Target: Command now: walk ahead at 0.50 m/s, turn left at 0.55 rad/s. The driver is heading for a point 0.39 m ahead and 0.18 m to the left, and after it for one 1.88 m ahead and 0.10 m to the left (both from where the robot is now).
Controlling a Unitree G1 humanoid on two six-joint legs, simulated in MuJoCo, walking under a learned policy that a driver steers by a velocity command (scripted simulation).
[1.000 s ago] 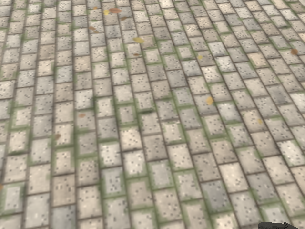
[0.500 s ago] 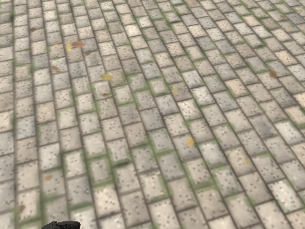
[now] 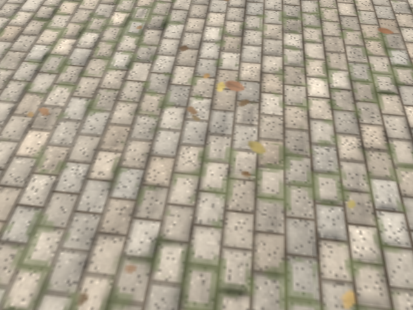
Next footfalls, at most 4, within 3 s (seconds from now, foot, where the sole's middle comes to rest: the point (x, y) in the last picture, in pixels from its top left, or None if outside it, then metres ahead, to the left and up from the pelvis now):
0.08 left None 0.21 0.11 -0.77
0.56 right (224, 295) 0.52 0.00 -0.77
0.90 left None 0.37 0.20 -0.77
1.20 right None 0.47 -0.03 -0.77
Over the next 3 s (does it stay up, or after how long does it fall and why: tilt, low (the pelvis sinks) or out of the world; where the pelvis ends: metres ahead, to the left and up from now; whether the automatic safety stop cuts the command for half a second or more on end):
stays up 0.63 0.05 0.00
